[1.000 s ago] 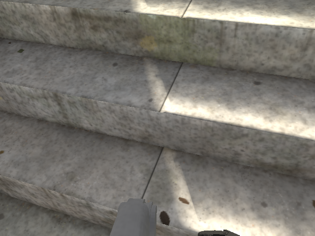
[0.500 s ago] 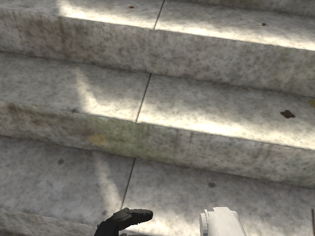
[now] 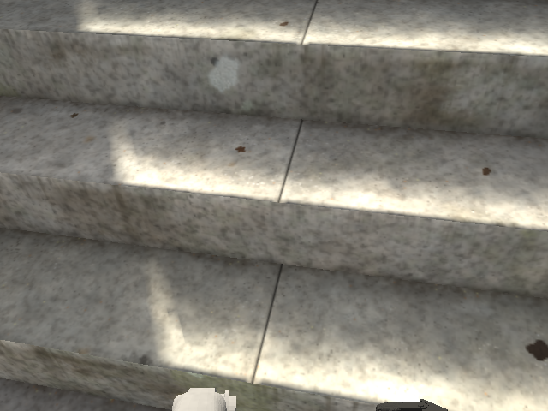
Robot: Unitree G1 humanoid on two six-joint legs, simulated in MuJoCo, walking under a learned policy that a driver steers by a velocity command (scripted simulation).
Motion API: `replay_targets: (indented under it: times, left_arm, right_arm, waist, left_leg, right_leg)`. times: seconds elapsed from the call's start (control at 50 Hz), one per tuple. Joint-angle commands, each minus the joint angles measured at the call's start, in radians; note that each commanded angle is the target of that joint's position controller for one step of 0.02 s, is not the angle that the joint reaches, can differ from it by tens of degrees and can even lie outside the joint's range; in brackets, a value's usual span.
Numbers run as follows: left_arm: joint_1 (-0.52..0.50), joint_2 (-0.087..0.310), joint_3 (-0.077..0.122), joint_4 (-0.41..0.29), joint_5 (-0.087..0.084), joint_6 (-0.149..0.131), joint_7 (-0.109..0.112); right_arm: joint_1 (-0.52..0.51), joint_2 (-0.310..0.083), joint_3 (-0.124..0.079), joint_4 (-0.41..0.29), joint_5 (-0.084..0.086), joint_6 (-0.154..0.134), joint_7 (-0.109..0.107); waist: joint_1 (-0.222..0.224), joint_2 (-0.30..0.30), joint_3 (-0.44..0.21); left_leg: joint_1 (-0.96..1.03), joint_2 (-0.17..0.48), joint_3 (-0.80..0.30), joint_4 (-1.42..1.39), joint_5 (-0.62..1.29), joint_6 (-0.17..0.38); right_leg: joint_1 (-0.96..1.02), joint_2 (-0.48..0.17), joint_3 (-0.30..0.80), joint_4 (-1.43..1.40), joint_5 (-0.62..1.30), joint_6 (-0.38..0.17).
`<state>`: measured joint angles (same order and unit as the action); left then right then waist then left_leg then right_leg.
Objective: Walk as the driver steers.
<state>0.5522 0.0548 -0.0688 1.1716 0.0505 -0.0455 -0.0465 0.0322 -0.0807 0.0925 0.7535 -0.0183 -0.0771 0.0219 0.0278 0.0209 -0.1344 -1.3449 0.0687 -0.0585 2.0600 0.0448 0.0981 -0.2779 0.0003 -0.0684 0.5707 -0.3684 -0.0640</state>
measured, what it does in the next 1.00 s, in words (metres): climbs, turning right: left foot 0.19 m higher, then right foot 0.18 m higher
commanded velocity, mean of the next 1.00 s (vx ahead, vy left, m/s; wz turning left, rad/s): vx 0.31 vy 0.00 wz -0.46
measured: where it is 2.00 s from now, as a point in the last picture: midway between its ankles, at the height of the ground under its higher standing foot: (357, 355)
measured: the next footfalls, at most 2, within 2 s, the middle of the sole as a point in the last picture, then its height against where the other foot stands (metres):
left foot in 0.22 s outside the picture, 0.19 m higher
right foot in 0.78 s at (428, 362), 0.18 m higher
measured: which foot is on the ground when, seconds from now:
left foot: up 0.00-0.20, down 0.22-0.82, up 0.84-1.00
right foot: down 0.00-0.24, up 0.26-0.76, down 0.78-1.00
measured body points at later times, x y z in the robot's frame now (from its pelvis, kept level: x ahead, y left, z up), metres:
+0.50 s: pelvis +0.26 +0.05 +0.18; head +0.23 +0.07 +0.62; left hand +0.55 +0.19 +0.12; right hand +0.16 -0.17 +0.03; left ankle +0.30 +0.16 -0.55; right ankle +0.28 -0.11 -0.26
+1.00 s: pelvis +0.42 -0.08 +0.31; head +0.41 -0.09 +0.76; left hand +0.66 +0.07 +0.21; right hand +0.42 -0.36 +0.19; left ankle +0.43 +0.11 -0.17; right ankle +0.48 -0.19 -0.36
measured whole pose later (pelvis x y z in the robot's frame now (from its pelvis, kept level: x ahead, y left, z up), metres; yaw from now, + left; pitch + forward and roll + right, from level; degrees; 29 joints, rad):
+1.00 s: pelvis +0.42 -0.08 +0.31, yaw -28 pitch +2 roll +2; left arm 0.16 0.22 0.01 0.81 0.02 -0.02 -0.01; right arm 0.19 -0.24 -0.03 0.77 0.01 -0.04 -0.01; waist -0.02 0.02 -0.04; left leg -0.72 -0.03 -0.14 1.85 -0.06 0.07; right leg -0.68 -0.04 -0.13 0.97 -0.32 -0.10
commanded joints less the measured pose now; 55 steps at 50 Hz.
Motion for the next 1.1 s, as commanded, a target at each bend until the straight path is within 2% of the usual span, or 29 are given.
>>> replay_targets:
  times: [0.02, 0.1, 0.12, 0.14, 0.16, 0.18, 0.2, 0.22, 0.24, 0.26, 0.28, 0.3, 0.34, 0.38, 0.42, 0.5, 0.6, 0.7, 0.74, 0.76, 0.8, 0.82, 0.84, 0.86, 0.88, 0.9, 0.94, 0.98, 1.1]
  left_arm:
    - [0.077, 0.094, 0.017, -0.045, -0.001, -0.01, 0.028]
    - [0.173, 0.079, 0.031, -0.06, -0.034, 0.021, 0.081]
    - [0.161, 0.104, 0.043, -0.084, -0.04, 0.022, 0.091]
    - [0.179, 0.108, 0.059, -0.071, -0.076, 0.024, 0.106]
    - [0.082, 0.117, 0.059, -0.082, -0.078, 0.017, 0.105]
    - [0.103, 0.13, 0.052, -0.063, -0.056, -0.013, 0.084]
    - [0.115, 0.229, 0.073, -0.064, -0.039, -0.027, 0.075]
    - [-0.036, 0.315, 0.099, -0.095, -0.038, -0.032, 0.079]
    - [-0.164, 0.312, 0.101, -0.158, -0.024, -0.054, 0.075]
    - [-0.14, 0.098, 0.078, -0.204, -0.029, -0.078, 0.044]
    - [-0.202, 0.065, 0.084, -0.222, -0.021, -0.098, 0.001]
    - [-0.358, 0.017, 0.08, -0.332, -0.051, -0.083, -0.027]
    - [-0.405, 0.007, 0.055, -0.426, -0.039, -0.047, -0.033]
    - [-0.296, -0.012, 0.04, -0.425, -0.075, -0.016, -0.023]
    - [-0.28, -0.044, 0.012, -0.432, -0.083, 0.003, -0.012]
    - [-0.367, 0.048, 0.023, -0.455, -0.041, 0.045, 0.048]
    - [-0.605, 0.053, 0.012, -0.586, -0.055, 0.044, 0.061]
    - [-0.868, 0.028, -0.03, -0.753, -0.063, 0.056, 0.009]
    - [-0.866, 0.037, -0.024, -0.781, -0.079, 0.065, -0.001]
    - [-0.736, 0.086, 0.009, -0.724, -0.068, 0.064, -0.003]
    - [-0.374, 0.276, 0.093, -0.645, -0.058, 0.051, -0.007]
    - [-0.271, 0.389, 0.132, -0.615, -0.05, 0.061, 0.019]
    - [-0.28, 0.459, 0.152, -0.636, 0.0, 0.071, 0.057]
    - [-0.315, 0.381, 0.121, -0.607, 0.031, 0.06, 0.055]
    - [-0.353, 0.289, 0.092, -0.574, 0.015, 0.052, 0.048]
    - [-0.397, 0.226, 0.084, -0.516, -0.026, 0.044, 0.034]
    - [-0.446, 0.143, 0.062, -0.424, -0.037, 0.017, 0.03]
    - [-0.444, 0.094, 0.045, -0.387, -0.03, -0.008, 0.03]
    - [-0.435, 0.166, 0.044, -0.409, 0.006, 0.02, 0.069]
  right_arm:
    - [-0.139, 0.044, 0.034, -0.092, 0.015, -0.021, 0.006]
    - [-0.408, 0.065, 0.066, -0.257, 0.018, -0.046, 0.028]
    - [-0.465, 0.059, 0.074, -0.281, 0.014, -0.048, 0.034]
    - [-0.551, 0.101, 0.092, -0.328, 0.0, -0.045, 0.034]
    - [-0.452, 0.065, 0.073, -0.301, 0.014, -0.036, 0.036]
    - [-0.349, 0.014, 0.029, -0.282, 0.019, -0.05, 0.022]
    - [-0.117, -0.09, -0.027, -0.234, 0.02, -0.044, 0.006]
    - [0.148, -0.229, -0.092, -0.167, 0.008, -0.037, 0.004]
    - [0.4, -0.355, -0.137, -0.084, -0.014, -0.033, 0.009]
    - [0.477, -0.407, -0.161, -0.005, -0.039, -0.002, -0.011]
    - [0.424, -0.333, -0.149, 0.018, -0.045, 0.02, -0.044]
    - [0.307, -0.217, -0.117, 0.062, -0.01, 0.036, -0.043]
    - [0.192, 0.023, -0.064, 0.201, -0.029, 0.032, -0.035]
    - [0.152, 0.058, -0.061, 0.256, -0.038, 0.019, -0.018]
    - [0.148, 0.033, -0.062, 0.26, -0.04, 0.019, -0.003]
    - [0.123, -0.055, -0.046, 0.204, -0.079, 0.024, -0.015]
    - [0.399, -0.171, -0.082, 0.221, -0.047, 0.047, -0.061]
    - [0.392, -0.251, -0.131, 0.154, -0.001, 0.102, -0.121]
    - [0.412, -0.325, -0.164, 0.142, 0.033, 0.119, -0.134]
    - [0.438, -0.36, -0.174, 0.153, 0.042, 0.112, -0.121]
    - [0.385, -0.395, -0.171, 0.119, 0.035, 0.059, -0.088]
    - [0.397, -0.288, -0.141, 0.065, 0.019, 0.021, -0.056]
    - [0.293, -0.248, -0.127, 0.053, 0.02, -0.014, -0.019]
    - [0.345, -0.201, -0.145, 0.12, 0.057, -0.017, 0.015]
    - [0.32, -0.15, -0.133, 0.089, 0.066, 0.004, 0.015]
    - [0.218, -0.11, -0.126, 0.027, 0.038, 0.021, -0.006]
    - [0.208, -0.067, -0.097, -0.014, 0.024, 0.037, -0.029]
    - [0.278, -0.052, -0.086, 0.005, 0.04, 0.045, -0.03]
    - [0.238, -0.094, -0.089, 0.006, 0.008, 0.099, -0.098]
  waist:
    - [0.041, -0.113, 0.146]
    - [0.107, -0.102, 0.205]
    - [0.119, -0.086, 0.207]
    - [0.124, -0.143, 0.222]
    - [0.036, -0.155, 0.152]
    - [-0.035, -0.245, -0.007]
    - [-0.143, -0.392, -0.146]
    - [-0.305, -0.438, -0.227]
    - [-0.378, -0.204, -0.393]
    - [-0.288, 0.31, -0.467]
    - [-0.262, 0.268, -0.423]
    - [-0.172, 0.189, -0.182]
    - [-0.034, 0.053, 0.097]
    - [0.07, 0.01, 0.149]
    - [0.104, -0.001, 0.176]
    - [0.096, -0.009, 0.183]
    - [-0.051, 0.043, 0.184]
    - [-0.103, 0.073, 0.181]
    - [-0.062, 0.129, 0.107]
    - [-0.036, 0.164, 0.019]
    - [0.123, 0.214, -0.179]
    - [0.123, -0.067, -0.301]
    - [0.127, -0.305, -0.468]
    - [0.08, -0.164, -0.509]
    - [0.04, -0.148, -0.407]
    - [-0.006, -0.08, -0.163]
    - [-0.071, -0.054, 0.035]
    - [-0.099, -0.057, 0.081]
    - [-0.081, -0.146, 0.099]
  left_leg:
    - [-0.333, 0.07, 0.071, 0.116, -0.108, -0.043]
    - [-0.38, 0.116, 0.092, -0.138, -0.187, -0.114]
    - [-0.171, 0.103, 0.201, -0.316, -0.19, -0.121]
    - [0.047, 0.122, 0.138, -0.463, -0.346, -0.095]
    - [0.376, 0.066, 0.269, -0.687, -0.363, -0.065]
    - [0.744, -0.06, 0.334, -0.68, -0.383, -0.028]
    - [0.903, -0.103, 0.24, -0.785, -0.498, 0.013]
    - [1.045, -0.035, 0.025, -0.903, -0.57, 0.061]
    - [1.352, 0.136, -0.29, -1.063, -0.555, 0.119]
    - [1.595, 0.343, -0.883, -1.626, -0.76, 0.245]
    - [1.466, 0.407, -1.124, -1.804, -0.878, 0.223]
    - [1.251, 0.368, -0.901, -1.781, -0.854, 0.137]
    - [0.926, 0.326, -0.448, -1.621, -0.682, 0.07]
    - [0.852, 0.277, -0.169, -1.636, -0.452, -0.015]
    - [0.865, 0.238, 0.06, -1.673, -0.278, -0.057]
    - [0.787, 0.207, 0.27, -1.737, -0.062, 0.013]
    - [1.318, 0.303, 0.206, -1.735, -0.026, -0.003]
    - [1.25, 0.25, 0.302, -1.93, -0.056, 0.025]
    - [1.264, 0.275, 0.332, -1.944, 0.311, 0.032]
    - [1.35, 0.292, 0.364, -1.824, 0.866, 0.056]
    - [1.346, 0.239, 0.339, -1.448, 1.377, 0.02]
    - [0.931, 0.111, 0.267, -1.099, 0.966, -0.069]
    - [0.803, -0.121, 0.118, -0.59, -0.249, -0.129]
    - [0.765, -0.107, -0.111, -0.242, -0.303, -0.119]
    - [0.691, -0.087, -0.118, -0.135, -0.247, -0.095]
    - [0.588, -0.058, -0.078, -0.163, -0.205, -0.071]
    - [0.566, -0.064, -0.114, -0.134, -0.168, -0.019]
    - [0.512, -0.095, -0.157, -0.129, -0.09, -0.002]
    - [0.425, -0.095, -0.06, -0.256, -0.008, -0.134]
  right_leg:
    - [0.219, -0.234, 0.395, -0.237, 0.139, -0.137]
    - [0.255, -0.277, 0.475, -0.357, 0.103, -0.148]
    - [0.128, -0.275, 0.435, -0.509, 0.139, -0.182]
    - [0.023, -0.307, 0.429, -0.604, 0.254, -0.188]
    - [-0.039, -0.241, 0.278, -0.639, 0.478, -0.173]
    - [-0.042, -0.202, 0.195, -0.49, 1.251, -0.167]
    - [0.154, -0.209, 0.191, -0.294, 1.787, -0.142]
    - [0.196, -0.217, 0.215, -0.046, 1.912, -0.104]
    - [0.032, -0.166, 0.215, 0.254, 1.577, -0.103]
    - [-0.387, 0.067, 0.237, 0.63, 0.456, -0.076]
    - [-0.495, 0.099, 0.414, 1.144, 0.281, -0.055]
    - [-0.627, 0.059, 0.345, 1.338, 0.299, -0.056]
    - [-0.762, 0.006, 0.239, 1.53, 0.361, -0.114]
    - [-0.756, -0.006, 0.275, 1.634, 0.353, -0.154]
    - [-0.854, -0.021, 0.275, 1.583, 0.382, -0.153]
    - [-0.856, 0.021, 0.15, 1.557, 0.501, -0.027]
    - [-1.289, -0.062, 0.184, 1.605, 0.279, 0.009]
    - [-1.041, -0.185, -0.062, 1.081, 0.153, 0.065]
    - [-0.695, -0.151, -0.085, 0.754, -0.098, 0.023]
    - [-0.541, -0.037, -0.201, 0.764, -0.153, -0.015]
    - [-0.154, 0.054, 0.008, 0.515, 0.055, -0.15]
    - [0.19, -0.148, 0.505, 0.307, 0.079, -0.288]
    - [0.272, -0.307, 0.989, -0.163, 0.028, -0.388]
    - [0.22, -0.351, 0.971, -0.216, -0.098, -0.297]
    - [0.089, -0.315, 0.83, -0.147, -0.22, -0.187]
    - [-0.1, -0.271, 0.629, -0.075, -0.292, -0.1]
    - [-0.303, -0.222, 0.413, 0.01, -0.252, -0.036]
    - [-0.302, -0.226, 0.317, -0.009, -0.13, -0.036]
    - [-0.29, -0.25, 0.075, -0.146, 0.052, -0.052]
Keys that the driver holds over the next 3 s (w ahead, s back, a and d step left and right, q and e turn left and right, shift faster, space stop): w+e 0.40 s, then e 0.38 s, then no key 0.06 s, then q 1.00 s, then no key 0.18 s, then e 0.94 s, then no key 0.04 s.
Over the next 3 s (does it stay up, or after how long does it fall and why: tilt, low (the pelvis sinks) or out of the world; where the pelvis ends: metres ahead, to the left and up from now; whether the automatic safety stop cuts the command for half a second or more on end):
stays up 0.49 -0.12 0.36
